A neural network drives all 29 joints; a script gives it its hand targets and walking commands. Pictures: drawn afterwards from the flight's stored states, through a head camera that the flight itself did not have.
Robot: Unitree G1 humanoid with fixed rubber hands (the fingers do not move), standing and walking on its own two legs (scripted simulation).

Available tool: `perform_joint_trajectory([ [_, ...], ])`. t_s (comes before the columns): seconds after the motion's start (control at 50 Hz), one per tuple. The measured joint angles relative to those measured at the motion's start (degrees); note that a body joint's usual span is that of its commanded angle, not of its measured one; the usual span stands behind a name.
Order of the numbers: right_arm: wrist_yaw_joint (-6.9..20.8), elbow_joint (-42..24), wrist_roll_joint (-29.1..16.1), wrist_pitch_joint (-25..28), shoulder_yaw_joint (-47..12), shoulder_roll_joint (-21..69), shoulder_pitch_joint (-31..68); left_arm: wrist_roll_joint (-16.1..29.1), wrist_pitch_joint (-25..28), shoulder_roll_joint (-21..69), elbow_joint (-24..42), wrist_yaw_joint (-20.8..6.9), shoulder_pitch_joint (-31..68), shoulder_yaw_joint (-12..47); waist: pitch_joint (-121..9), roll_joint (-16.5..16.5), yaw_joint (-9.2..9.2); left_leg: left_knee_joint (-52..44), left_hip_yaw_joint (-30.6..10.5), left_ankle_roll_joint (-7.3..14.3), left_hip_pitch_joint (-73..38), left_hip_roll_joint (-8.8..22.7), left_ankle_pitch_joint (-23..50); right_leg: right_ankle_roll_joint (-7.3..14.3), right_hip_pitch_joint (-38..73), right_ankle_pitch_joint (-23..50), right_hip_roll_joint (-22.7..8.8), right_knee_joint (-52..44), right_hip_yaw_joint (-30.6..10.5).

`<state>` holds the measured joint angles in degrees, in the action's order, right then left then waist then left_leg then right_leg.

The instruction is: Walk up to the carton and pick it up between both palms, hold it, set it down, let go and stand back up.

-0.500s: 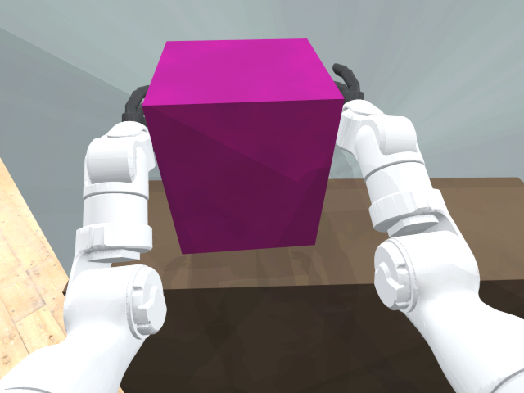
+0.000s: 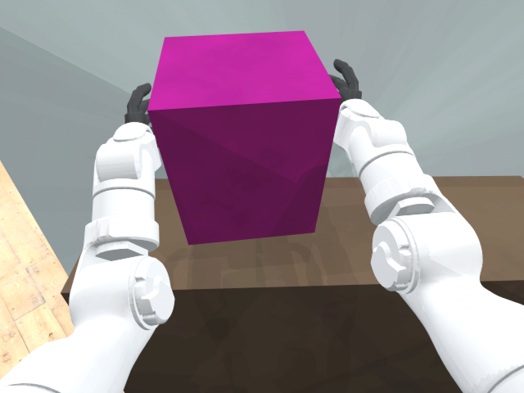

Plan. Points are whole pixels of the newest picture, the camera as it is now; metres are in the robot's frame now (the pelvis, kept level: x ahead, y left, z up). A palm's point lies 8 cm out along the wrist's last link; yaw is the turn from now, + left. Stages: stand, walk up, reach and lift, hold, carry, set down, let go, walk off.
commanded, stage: set down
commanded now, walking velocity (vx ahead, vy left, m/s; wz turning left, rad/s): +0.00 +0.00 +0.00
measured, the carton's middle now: (244, 141) +0.42 +0.02 +0.23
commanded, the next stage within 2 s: none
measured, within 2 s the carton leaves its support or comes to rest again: neither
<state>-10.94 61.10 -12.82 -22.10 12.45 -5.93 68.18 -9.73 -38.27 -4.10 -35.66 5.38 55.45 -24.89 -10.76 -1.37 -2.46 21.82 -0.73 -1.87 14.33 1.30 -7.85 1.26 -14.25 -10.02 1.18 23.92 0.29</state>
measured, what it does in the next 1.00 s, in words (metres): stands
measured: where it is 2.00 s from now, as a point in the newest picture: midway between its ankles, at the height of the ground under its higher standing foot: outside the picture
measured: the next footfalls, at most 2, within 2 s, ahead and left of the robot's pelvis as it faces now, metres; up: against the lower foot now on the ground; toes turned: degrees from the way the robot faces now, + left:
none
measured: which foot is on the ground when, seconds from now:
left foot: down 0.00-1.00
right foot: down 0.00-1.00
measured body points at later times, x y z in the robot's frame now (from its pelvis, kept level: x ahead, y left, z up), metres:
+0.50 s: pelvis +0.01 +0.00 +0.00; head -0.03 +0.02 +0.45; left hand +0.43 +0.17 +0.21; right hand +0.45 -0.13 +0.26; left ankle +0.04 +0.14 -0.74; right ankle +0.03 -0.10 -0.74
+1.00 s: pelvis +0.02 +0.00 +0.00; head +0.00 +0.01 +0.45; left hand +0.44 +0.16 +0.19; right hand +0.47 -0.14 +0.23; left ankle +0.04 +0.14 -0.74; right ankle +0.03 -0.10 -0.74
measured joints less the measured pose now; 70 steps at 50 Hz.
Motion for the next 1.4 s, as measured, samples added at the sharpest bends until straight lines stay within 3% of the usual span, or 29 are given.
perform_joint_trajectory([
  [0.3, 1.11, 0.56, 0.00, 5.07, -7.79, -1.01, -0.23, -0.10, 5.75, 1.24, 2.00, 0.42, -3.59, 0.00, 2.00, 0.00, 0.00, -0.58, -0.01, 0.00, -0.61, 0.00, -0.65, 0.00, 1.12, -0.21, 0.01, -1.60, 0.00],
  [0.62, 3.66, 7.16, 0.01, 9.53, -6.64, -1.02, -0.53, -0.10, 6.62, 3.17, 2.06, 2.43, -6.26, 0.00, 2.96, 0.00, 0.00, -0.59, -0.03, 0.00, -1.12, 0.10, -0.85, 0.00, 1.78, -0.20, 0.10, -1.94, 0.01],
  [0.96, 5.60, 9.06, 0.00, 13.02, -4.59, -1.42, -0.53, -0.10, 8.98, 4.14, 1.98, 3.60, -6.26, 0.00, 4.74, 0.00, 0.13, -1.23, -0.03, 0.00, -1.12, 0.21, -0.90, 0.00, 1.46, -0.57, 0.21, -1.94, 0.01],
  [1.4, 7.83, 10.35, 0.16, 15.39, -2.72, -2.21, -1.18, -0.27, 11.57, 5.72, 1.33, 4.90, -6.77, 0.00, 5.37, 0.00, 1.94, -2.15, -0.03, -0.88, -1.13, 1.10, -0.90, 0.72, 0.91, -0.92, 1.10, -1.94, 0.01],
])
